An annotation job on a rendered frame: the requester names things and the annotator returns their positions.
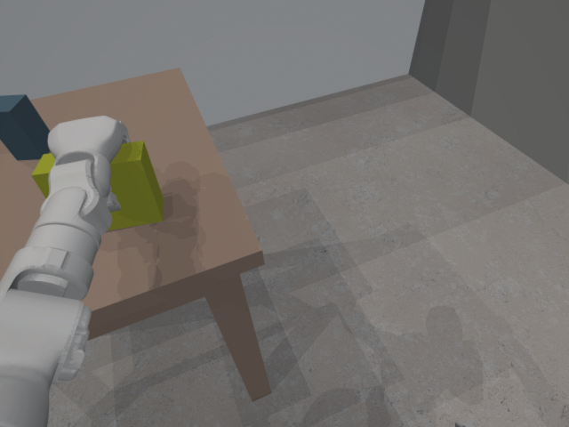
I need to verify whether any robot left hand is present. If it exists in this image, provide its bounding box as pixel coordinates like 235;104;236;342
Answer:
48;116;131;212

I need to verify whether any table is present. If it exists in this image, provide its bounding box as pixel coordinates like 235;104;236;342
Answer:
0;68;272;402

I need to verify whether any sponge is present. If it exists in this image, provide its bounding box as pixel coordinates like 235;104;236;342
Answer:
31;141;164;230

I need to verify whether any robot left forearm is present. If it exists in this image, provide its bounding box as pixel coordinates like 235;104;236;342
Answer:
0;148;112;302

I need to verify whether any robot left upper arm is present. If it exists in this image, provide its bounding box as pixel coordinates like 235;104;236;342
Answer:
0;289;92;427

